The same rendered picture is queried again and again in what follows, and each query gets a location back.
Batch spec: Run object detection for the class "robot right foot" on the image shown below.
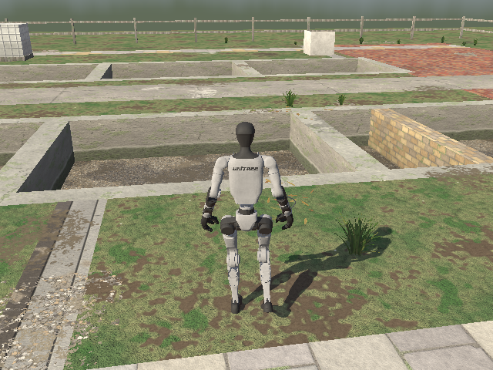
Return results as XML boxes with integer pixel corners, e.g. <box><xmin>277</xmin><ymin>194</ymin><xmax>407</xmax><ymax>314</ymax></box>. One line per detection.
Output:
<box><xmin>261</xmin><ymin>300</ymin><xmax>273</xmax><ymax>313</ymax></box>

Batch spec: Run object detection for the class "robot right hand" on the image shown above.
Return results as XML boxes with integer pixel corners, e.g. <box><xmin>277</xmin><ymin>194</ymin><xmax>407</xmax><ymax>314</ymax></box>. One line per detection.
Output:
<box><xmin>276</xmin><ymin>214</ymin><xmax>293</xmax><ymax>230</ymax></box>

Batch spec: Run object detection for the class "robot left forearm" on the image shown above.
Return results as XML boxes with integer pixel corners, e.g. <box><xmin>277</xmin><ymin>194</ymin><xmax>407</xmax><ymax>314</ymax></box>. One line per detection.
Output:
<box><xmin>203</xmin><ymin>187</ymin><xmax>217</xmax><ymax>218</ymax></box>

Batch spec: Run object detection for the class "robot right upper arm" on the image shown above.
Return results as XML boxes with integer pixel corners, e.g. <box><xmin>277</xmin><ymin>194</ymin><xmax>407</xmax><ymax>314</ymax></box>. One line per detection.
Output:
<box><xmin>261</xmin><ymin>155</ymin><xmax>283</xmax><ymax>198</ymax></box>

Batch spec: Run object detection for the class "robot left hand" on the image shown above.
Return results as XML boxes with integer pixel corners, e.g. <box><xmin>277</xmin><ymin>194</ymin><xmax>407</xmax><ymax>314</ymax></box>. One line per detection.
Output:
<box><xmin>201</xmin><ymin>215</ymin><xmax>219</xmax><ymax>232</ymax></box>

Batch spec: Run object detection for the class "robot right forearm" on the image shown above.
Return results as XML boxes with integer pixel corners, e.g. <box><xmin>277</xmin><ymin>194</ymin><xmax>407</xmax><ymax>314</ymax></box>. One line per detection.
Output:
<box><xmin>276</xmin><ymin>186</ymin><xmax>292</xmax><ymax>217</ymax></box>

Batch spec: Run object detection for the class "robot left thigh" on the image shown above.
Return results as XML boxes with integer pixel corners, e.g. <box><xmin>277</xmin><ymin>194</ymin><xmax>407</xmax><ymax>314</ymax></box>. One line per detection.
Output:
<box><xmin>220</xmin><ymin>215</ymin><xmax>240</xmax><ymax>267</ymax></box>

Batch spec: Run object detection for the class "robot left upper arm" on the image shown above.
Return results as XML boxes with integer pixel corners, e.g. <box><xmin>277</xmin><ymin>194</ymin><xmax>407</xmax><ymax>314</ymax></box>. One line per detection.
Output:
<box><xmin>209</xmin><ymin>156</ymin><xmax>230</xmax><ymax>199</ymax></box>

